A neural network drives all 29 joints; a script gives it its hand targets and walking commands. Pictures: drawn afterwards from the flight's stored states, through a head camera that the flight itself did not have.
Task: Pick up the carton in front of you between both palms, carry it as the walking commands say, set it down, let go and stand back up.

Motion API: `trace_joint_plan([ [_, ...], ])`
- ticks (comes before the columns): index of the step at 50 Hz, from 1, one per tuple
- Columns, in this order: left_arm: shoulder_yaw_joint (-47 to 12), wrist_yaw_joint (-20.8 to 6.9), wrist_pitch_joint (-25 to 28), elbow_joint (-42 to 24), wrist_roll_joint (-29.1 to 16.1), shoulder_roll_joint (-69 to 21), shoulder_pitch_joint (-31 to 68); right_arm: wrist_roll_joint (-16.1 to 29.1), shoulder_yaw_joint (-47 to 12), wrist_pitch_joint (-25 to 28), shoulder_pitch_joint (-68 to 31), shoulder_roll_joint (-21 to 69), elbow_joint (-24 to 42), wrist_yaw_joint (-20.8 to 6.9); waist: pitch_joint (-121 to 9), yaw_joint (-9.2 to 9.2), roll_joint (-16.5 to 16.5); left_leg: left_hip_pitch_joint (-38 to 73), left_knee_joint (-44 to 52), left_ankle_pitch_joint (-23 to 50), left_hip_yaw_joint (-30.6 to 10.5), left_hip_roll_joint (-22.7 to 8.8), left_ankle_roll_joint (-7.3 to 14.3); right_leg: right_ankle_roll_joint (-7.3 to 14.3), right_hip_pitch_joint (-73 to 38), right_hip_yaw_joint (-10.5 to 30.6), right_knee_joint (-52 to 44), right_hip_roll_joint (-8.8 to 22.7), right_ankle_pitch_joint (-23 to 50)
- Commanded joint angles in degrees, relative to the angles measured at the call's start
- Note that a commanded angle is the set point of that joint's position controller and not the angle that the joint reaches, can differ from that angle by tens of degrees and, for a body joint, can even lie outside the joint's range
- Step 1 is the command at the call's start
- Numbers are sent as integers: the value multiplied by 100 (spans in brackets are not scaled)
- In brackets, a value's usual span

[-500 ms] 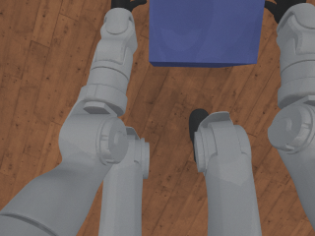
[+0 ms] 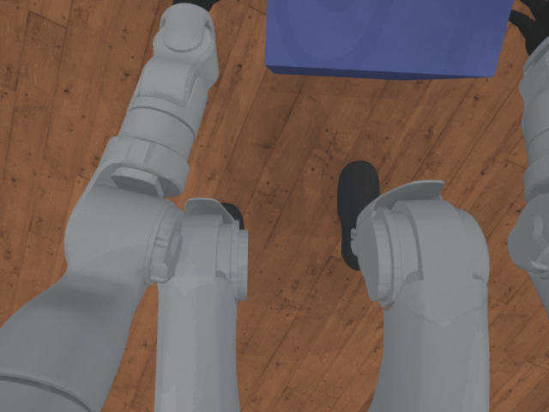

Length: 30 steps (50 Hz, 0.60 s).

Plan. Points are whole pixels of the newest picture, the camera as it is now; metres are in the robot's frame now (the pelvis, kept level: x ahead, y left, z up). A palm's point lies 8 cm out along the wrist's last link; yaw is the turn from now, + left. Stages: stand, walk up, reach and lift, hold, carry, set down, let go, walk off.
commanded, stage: set down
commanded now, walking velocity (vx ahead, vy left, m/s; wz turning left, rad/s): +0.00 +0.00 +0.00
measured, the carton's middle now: out of the picture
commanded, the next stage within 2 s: let go in 1.10 s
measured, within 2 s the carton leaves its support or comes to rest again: neither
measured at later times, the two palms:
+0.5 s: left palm out of the picture +0.54 +0.02 -0.04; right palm out of the picture +0.46 -0.35 -0.05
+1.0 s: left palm out of the picture +0.54 +0.03 +0.10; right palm out of the picture +0.46 -0.36 +0.10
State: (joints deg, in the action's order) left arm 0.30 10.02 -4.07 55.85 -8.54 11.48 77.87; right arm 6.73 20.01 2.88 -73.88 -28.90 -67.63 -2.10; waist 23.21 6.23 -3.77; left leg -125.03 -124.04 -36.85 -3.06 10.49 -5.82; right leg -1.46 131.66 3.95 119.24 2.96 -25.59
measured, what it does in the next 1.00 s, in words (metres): rises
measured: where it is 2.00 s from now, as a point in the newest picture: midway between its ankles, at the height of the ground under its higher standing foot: (289, 252)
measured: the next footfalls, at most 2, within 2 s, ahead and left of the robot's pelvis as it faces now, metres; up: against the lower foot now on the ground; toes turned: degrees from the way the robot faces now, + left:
none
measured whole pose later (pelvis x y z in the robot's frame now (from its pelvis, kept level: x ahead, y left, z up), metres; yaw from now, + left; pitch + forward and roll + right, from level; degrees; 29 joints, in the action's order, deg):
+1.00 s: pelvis +0.03 -0.01 +0.20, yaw -4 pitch +44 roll +5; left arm 12.7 9.4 -11.8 37.7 1.4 4.4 55.8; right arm 0.5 20.4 -9.2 -57.1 -21.7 -46.3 -7.4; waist -3.4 5.0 -2.8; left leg -96.6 -82.5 -30.5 -2.8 4.7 -3.8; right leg -0.6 104.2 4.7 79.9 -1.2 -20.0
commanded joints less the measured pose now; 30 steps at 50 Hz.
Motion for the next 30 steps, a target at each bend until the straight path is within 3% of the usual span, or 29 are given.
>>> trace_joint_plan([
  [1, -283, 112, 58, -1183, -347, 11, 1486, 491, -246, 143, -1674, -1343, 952, -57, -7638, 746, -270, 2769, 933, 1895, 729, -382, -19, 132, -4627, -510, -485, -85, 2616],
  [7, 112, 150, -224, -1509, -180, 231, 1064, 304, -294, -265, -1121, -1252, 916, -140, -7863, 706, 174, 2194, 1196, 907, 996, -259, 1, 94, -5681, -601, -804, -155, 2137],
  [12, 627, 254, -466, -2066, 183, 351, 952, 68, -230, -637, -1230, -1043, 1783, -100, -8306, 522, 540, 2141, 1674, 295, 1178, -147, 131, 36, -6275, -711, -1303, -285, 1516],
  [16, 1084, 222, -615, -1535, 491, 259, 726, -39, -373, -891, -1270, -615, 1825, -140, -7441, 201, 798, 1784, 1984, -5, 1200, -131, 194, -57, -5768, -667, -1774, -343, 659],
  [20, 1377, 102, -542, -1067, 731, 178, 543, -173, -446, -913, -1125, -322, 1661, -154, -7093, 37, 927, 1555, 2227, 89, 1178, -156, 204, -118, -5589, -594, -2104, -388, 546],
  [25, 1438, 10, -455, -979, 853, 62, 229, -402, -267, -907, -668, -216, 1677, -133, -7454, 144, 905, 1676, 2645, 292, 1151, -138, 180, -121, -5940, -624, -2442, -443, 1025],
  [30, 1224, 15, -470, -1613, 830, -114, -25, -532, 24, -929, -233, -304, 2203, -155, -8213, 362, 632, 2287, 3130, 683, 1124, -82, 125, -75, -6473, -747, -2752, -528, 1834],
])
